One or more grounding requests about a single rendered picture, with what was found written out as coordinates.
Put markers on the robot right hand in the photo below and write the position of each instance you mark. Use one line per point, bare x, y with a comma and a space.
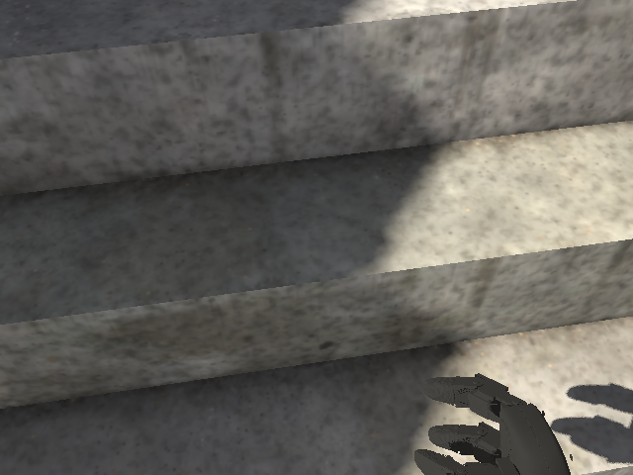
523, 445

